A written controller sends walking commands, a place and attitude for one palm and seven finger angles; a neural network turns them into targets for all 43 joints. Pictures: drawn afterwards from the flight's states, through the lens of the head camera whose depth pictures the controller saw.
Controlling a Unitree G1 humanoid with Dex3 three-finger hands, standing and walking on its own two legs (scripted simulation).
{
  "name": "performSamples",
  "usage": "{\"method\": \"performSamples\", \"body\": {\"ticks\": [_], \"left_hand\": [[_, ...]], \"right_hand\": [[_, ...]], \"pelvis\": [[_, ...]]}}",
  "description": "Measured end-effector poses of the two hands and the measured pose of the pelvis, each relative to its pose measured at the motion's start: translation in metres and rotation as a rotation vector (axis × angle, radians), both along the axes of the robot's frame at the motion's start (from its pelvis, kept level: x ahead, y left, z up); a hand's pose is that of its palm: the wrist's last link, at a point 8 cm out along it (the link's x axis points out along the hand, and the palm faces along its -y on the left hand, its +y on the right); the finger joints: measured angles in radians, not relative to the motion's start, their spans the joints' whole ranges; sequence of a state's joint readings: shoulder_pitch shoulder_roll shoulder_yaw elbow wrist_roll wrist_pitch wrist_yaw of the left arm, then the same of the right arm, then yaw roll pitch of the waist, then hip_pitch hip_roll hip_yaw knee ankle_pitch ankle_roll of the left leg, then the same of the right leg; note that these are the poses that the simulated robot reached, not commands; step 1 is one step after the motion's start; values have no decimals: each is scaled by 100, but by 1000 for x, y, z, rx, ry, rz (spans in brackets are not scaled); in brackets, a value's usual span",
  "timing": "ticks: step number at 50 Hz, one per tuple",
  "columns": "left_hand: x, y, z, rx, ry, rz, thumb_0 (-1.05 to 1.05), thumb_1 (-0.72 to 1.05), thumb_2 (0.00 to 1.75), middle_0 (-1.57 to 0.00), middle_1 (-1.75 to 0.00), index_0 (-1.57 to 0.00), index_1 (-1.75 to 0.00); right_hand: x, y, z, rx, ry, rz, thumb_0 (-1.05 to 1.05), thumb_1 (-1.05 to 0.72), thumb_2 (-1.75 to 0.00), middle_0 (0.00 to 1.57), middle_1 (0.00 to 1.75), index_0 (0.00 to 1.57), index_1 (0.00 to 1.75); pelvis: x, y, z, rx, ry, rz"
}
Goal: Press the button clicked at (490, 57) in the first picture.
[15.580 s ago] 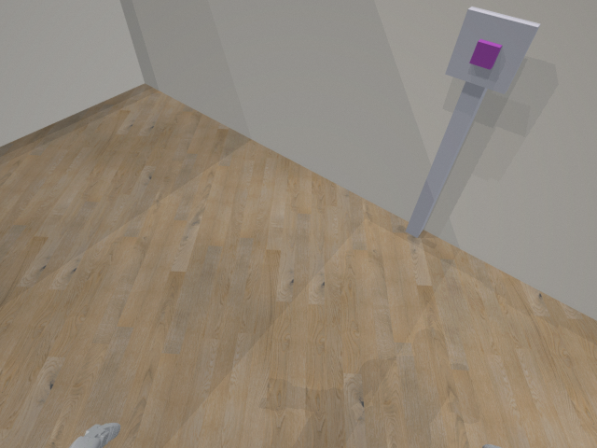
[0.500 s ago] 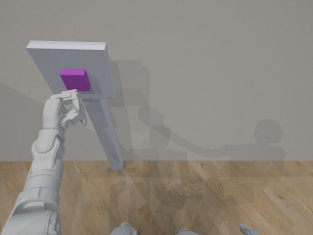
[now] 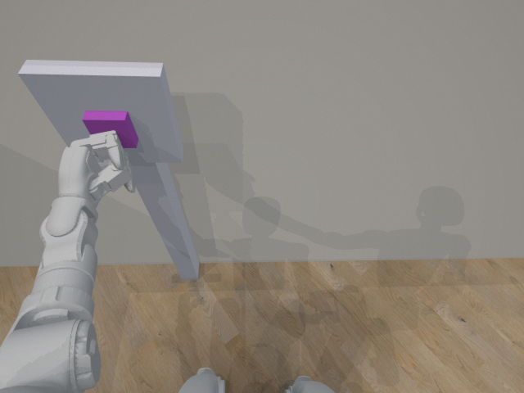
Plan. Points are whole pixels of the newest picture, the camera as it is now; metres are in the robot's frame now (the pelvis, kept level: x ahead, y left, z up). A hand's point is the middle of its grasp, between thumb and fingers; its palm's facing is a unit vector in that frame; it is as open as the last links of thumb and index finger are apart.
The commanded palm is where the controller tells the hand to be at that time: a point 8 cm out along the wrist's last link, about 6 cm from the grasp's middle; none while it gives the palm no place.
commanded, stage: press the button with the knuckle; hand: left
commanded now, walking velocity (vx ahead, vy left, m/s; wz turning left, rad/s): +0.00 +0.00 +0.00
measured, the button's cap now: (112, 127) +0.49 +0.23 +0.10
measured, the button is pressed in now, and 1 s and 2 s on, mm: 2 5 0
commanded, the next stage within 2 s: hold the button down briefly in 0.36 s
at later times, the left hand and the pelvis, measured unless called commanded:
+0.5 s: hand (124, 164) +0.45 +0.21 +0.07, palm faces +0.03 -1.00 -0.02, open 2.7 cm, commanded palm +0.46 +0.25 +0.07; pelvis -0.03 +0.01 -0.02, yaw +1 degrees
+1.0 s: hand (124, 168) +0.44 +0.21 +0.07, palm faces +0.06 -1.00 -0.02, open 2.7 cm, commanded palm +0.42 +0.24 +0.07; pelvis -0.04 +0.01 -0.02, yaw +1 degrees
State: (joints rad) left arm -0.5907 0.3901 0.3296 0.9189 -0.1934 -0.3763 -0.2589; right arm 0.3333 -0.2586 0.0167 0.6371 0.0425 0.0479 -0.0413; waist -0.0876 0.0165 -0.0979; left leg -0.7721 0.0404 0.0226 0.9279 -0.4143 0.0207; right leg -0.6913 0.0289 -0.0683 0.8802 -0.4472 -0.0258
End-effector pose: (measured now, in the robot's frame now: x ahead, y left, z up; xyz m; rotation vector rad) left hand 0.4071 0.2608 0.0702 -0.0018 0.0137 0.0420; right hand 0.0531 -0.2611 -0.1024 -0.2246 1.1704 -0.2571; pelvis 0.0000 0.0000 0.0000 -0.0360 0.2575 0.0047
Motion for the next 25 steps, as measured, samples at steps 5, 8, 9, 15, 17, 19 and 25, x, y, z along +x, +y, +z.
{"method": "performSamples", "body": {"ticks": [5, 8, 9, 15, 17, 19, 25], "left_hand": [[4, 2, -2, 3, -2, 0, -5, 82, 91, -130, -150, -130, -150], [7, 3, -3, 3, -4, -3, -5, 81, 92, -130, -150, -131, -150], [8, 3, -3, 3, -4, -5, -5, 80, 92, -130, -150, -131, -150], [13, 5, -2, 9, 1, -11, -5, 78, 94, -130, -150, -134, -150], [14, 5, -2, 10, 2, -12, -6, 77, 94, -130, -150, -135, -150], [15, 5, -2, 11, 1, -12, -6, 77, 95, -130, -150, -136, -150], [16, 6, -2, 21, -3, -12, -6, 74, 96, -130, -150, -139, -150]], "right_hand": [[-2, 1, -3, -6, 12, 10, 0, -91, -90, 20, 30, 21, 30], [-4, 2, -4, -10, 16, 14, 0, -91, -90, 20, 30, 21, 30], [-5, 2, -5, -12, 18, 14, 0, -91, -90, 20, 30, 21, 30], [-17, 4, -7, -21, 32, 15, 0, -91, -90, 21, 30, 21, 30], [-23, 5, -8, -23, 40, 16, 0, -91, -90, 21, 30, 21, 30], [-29, 5, -9, -26, 49, 16, 0, -91, -90, 21, 30, 21, 30], [-49, 5, -11, -39, 72, 17, 0, -91, -90, 21, 30, 21, 30]], "pelvis": [[-4, 1, -3, -4, 10, 5], [-7, 2, -5, -7, 15, 9], [-8, 2, -5, -8, 17, 10], [-16, 4, -9, -16, 27, 16], [-18, 5, -10, -17, 30, 17], [-21, 5, -11, -19, 33, 19], [-31, 6, -16, -23, 43, 24]]}}
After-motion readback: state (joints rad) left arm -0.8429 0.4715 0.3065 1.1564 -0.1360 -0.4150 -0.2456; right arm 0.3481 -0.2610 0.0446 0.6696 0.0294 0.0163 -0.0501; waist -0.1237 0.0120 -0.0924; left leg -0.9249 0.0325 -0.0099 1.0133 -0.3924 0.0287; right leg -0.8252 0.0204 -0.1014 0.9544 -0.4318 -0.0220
